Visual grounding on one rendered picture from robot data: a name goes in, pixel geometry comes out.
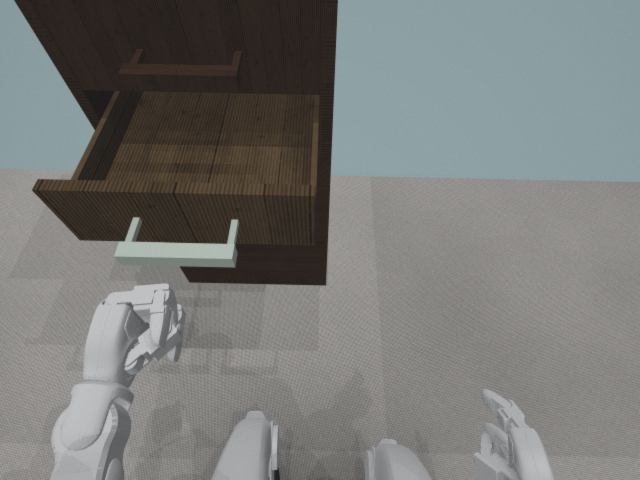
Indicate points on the robot left hand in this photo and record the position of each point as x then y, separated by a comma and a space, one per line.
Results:
149, 315

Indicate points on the handle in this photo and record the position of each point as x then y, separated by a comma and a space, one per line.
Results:
180, 77
131, 252

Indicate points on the drawer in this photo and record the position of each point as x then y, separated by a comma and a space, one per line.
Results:
187, 163

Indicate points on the left robot forearm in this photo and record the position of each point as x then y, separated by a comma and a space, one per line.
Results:
89, 437

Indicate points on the robot right hand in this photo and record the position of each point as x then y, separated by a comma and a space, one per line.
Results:
522, 453

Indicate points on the robot right thigh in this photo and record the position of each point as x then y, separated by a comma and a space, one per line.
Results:
393, 462

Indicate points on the robot thigh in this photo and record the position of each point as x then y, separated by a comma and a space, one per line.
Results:
393, 462
251, 452

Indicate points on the robot left thigh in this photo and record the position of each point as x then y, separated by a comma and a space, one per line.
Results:
251, 452

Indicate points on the cabinet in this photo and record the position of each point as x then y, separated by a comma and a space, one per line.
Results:
280, 46

